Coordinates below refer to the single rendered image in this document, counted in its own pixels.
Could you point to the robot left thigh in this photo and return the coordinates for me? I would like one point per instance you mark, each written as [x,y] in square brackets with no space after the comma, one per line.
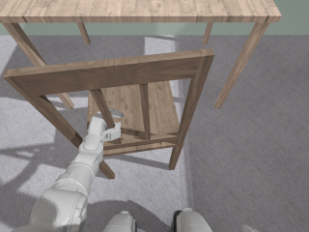
[121,223]

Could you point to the robot left forearm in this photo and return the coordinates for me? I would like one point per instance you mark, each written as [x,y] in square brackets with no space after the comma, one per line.
[82,170]

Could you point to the table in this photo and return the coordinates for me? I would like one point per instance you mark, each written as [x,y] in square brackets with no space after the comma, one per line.
[262,12]

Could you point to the left robot hand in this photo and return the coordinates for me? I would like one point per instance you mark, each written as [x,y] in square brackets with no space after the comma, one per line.
[98,125]

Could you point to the robot right thigh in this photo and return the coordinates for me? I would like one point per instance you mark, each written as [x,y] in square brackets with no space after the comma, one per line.
[189,221]

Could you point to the robot left upper arm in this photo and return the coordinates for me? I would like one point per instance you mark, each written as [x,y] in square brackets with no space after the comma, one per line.
[58,210]

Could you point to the robot thigh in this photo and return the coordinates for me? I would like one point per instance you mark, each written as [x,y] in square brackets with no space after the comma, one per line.
[189,221]
[121,223]

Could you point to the chair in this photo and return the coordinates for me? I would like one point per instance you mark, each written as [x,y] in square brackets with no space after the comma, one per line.
[138,86]

